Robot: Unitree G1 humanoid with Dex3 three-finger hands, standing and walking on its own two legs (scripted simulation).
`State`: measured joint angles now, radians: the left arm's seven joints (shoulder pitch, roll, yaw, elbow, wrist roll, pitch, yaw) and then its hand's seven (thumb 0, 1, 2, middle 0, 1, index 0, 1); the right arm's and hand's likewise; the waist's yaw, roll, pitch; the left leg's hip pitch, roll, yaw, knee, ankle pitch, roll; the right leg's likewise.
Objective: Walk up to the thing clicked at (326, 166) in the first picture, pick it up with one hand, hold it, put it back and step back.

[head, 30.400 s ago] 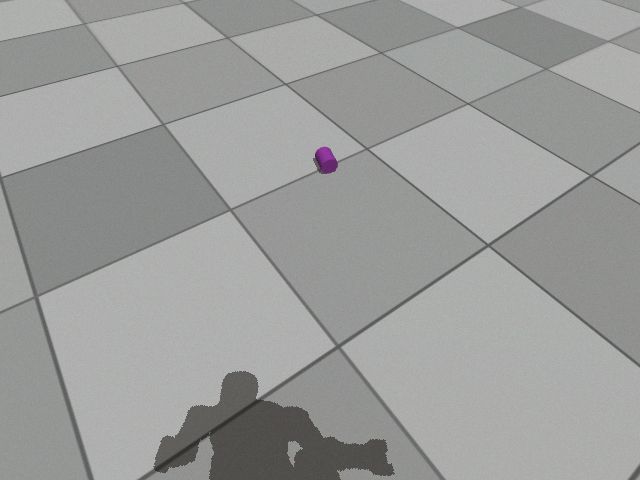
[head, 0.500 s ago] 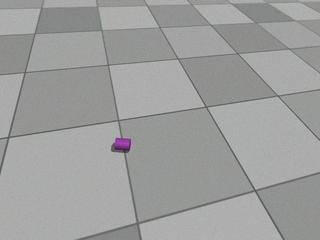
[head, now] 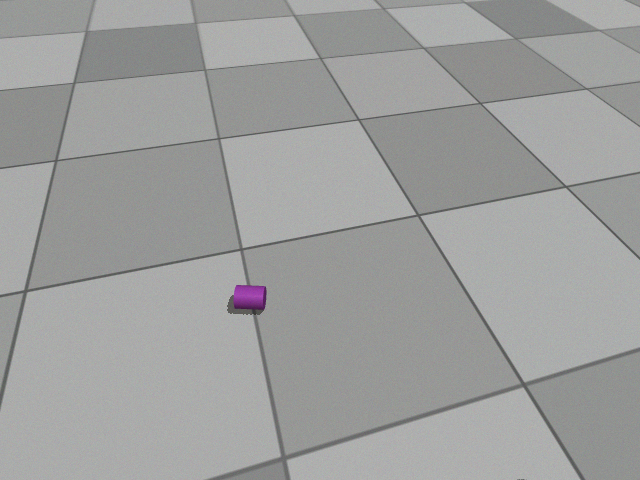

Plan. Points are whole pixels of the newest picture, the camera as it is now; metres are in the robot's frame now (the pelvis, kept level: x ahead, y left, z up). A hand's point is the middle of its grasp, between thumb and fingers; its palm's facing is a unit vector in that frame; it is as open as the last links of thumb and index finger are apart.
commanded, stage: walk up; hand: left
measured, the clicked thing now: (250, 297) +0.82 +0.23 -0.72
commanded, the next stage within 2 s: stand in 0.96 s
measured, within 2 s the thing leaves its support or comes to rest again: neither
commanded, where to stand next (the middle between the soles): +0.43 -0.01 m, yaw +1 degrees
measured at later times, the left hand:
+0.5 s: hand out of the picture +0.12 +0.25 -0.14, palm faces -0.05 -0.93 -0.36, open 7.4 cm
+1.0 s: hand out of the picture +0.08 +0.27 -0.14, palm faces +0.02 -0.94 -0.33, open 7.4 cm
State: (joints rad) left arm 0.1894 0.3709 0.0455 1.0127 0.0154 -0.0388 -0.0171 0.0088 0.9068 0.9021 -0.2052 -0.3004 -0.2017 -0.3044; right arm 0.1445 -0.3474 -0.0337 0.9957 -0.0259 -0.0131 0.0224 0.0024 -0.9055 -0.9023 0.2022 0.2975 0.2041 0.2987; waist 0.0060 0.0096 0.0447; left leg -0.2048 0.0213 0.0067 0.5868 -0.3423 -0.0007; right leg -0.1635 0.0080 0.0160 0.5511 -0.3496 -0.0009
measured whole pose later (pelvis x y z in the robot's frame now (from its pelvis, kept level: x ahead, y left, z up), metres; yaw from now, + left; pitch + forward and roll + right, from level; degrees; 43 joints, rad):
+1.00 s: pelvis +0.02 +0.02 +0.01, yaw +0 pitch -2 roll +0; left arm 0.11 0.35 0.04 1.13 0.01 0.00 -0.02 0.01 0.91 0.90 -0.20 -0.30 -0.20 -0.30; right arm 0.06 -0.33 -0.02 1.11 -0.02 -0.02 0.01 0.00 -0.91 -0.90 0.20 0.30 0.20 0.30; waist 0.02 0.00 0.07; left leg -0.15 0.02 -0.01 0.40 -0.21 -0.01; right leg -0.13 -0.04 -0.02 0.38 -0.21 0.03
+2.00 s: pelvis +0.01 +0.01 +0.02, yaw -1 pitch -3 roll +0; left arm 0.13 0.35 0.02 1.12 0.02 -0.01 -0.03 0.01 0.91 0.90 -0.21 -0.30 -0.20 -0.30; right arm 0.13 -0.35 -0.01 1.12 -0.02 -0.01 0.03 0.00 -0.91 -0.90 0.20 0.30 0.20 0.30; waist -0.01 0.00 0.04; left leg -0.13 0.03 0.00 0.37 -0.25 -0.01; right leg -0.13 -0.03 -0.02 0.38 -0.25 0.00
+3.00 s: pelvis +0.30 +0.01 +0.01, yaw -1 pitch -4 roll +1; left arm 0.28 0.36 0.05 0.82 0.01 -0.06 -0.05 0.01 0.90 0.90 -0.21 -0.30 -0.20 -0.30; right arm 0.31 -0.42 -0.06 0.83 -0.01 -0.04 0.05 0.00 -0.91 -0.90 0.20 0.30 0.20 0.30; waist 0.00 0.04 0.11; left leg -0.46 0.05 -0.04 0.99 -0.33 0.01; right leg -0.19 -0.01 -0.05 0.49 -0.24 -0.04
